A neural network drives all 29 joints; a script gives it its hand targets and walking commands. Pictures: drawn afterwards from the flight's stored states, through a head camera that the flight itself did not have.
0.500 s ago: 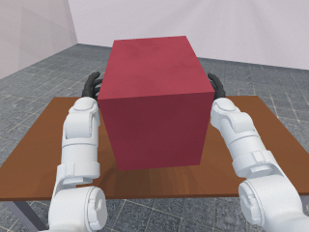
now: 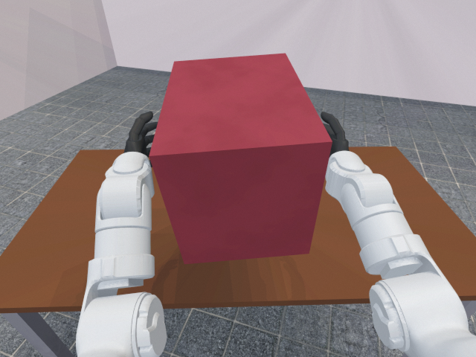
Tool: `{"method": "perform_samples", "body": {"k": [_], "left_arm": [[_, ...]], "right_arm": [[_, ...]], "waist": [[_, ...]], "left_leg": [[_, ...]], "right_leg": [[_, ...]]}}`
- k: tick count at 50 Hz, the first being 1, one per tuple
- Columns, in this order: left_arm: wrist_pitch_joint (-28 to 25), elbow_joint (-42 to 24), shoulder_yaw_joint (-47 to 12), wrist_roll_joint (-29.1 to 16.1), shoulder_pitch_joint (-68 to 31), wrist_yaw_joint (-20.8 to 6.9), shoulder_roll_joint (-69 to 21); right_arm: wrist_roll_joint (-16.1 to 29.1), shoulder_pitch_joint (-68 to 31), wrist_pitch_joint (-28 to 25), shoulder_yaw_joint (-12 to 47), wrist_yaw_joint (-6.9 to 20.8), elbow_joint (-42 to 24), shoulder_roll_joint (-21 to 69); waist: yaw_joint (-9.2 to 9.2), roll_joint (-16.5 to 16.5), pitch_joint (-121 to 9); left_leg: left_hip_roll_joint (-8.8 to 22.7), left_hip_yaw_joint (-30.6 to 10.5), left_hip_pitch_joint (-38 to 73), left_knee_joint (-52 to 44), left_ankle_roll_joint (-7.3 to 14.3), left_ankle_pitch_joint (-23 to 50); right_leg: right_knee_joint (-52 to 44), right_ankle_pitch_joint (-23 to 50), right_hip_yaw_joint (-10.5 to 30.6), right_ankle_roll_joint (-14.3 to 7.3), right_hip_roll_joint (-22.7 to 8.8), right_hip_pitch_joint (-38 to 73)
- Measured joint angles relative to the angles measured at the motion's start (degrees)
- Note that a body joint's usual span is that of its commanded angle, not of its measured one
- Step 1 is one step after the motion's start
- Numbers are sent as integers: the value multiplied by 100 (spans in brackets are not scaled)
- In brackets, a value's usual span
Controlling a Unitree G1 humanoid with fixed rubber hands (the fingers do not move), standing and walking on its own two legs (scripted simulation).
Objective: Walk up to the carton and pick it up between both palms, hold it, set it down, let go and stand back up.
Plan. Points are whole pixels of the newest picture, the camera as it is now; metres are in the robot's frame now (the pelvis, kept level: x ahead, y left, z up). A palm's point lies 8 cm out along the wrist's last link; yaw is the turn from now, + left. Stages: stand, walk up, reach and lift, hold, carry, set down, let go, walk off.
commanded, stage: hold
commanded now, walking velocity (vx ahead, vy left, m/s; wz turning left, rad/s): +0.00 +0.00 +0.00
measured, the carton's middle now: (237, 152) +0.45 -0.01 +0.18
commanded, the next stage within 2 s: none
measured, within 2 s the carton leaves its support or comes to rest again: neither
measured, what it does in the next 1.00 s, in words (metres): stands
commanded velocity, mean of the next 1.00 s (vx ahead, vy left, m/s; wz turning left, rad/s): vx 0.00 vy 0.00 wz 0.00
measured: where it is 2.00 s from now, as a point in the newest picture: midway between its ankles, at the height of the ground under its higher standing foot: outside the picture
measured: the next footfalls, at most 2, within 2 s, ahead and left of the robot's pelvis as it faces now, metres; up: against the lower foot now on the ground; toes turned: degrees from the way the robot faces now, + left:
none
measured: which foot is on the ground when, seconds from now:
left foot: down 0.00-1.00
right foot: down 0.00-1.00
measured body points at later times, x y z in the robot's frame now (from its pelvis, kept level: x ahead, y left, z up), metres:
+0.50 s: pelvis +0.00 +0.00 +0.00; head -0.07 +0.02 +0.44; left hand +0.38 +0.16 +0.23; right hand +0.38 -0.17 +0.22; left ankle +0.01 +0.12 -0.75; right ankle +0.02 -0.13 -0.75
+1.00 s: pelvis +0.00 +0.00 +0.00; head -0.07 +0.02 +0.44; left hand +0.38 +0.16 +0.22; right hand +0.38 -0.17 +0.21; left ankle +0.01 +0.12 -0.75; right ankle +0.02 -0.13 -0.75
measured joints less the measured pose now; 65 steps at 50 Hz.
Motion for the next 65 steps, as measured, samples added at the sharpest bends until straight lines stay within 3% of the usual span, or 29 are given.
{"method": "perform_samples", "body": {"k": [17, 31, 65], "left_arm": [[21, -37, 35, 20, 29, -11, -32], [-52, 302, 69, 13, -196, -10, 40], [-4, 70, 21, -22, -45, 11, 10]], "right_arm": [[0, 18, 44, -28, -4, -34, 17], [-49, -191, 20, -129, 22, 248, 33], [28, -67, 92, -26, -19, 22, -9]], "waist": [[-5, 4, -23], [21, 4, -83], [2, 18, -96]], "left_leg": [[-9, -22, 32, 1, 0, 6], [-15, -24, -46, -10, -2, 38], [-21, -44, -26, 15, 4, 1]], "right_leg": [[9, -3, 14, 0, 3, 32], [18, 19, 38, -1, 6, -57], [12, -1, 78, 5, 22, -24]]}}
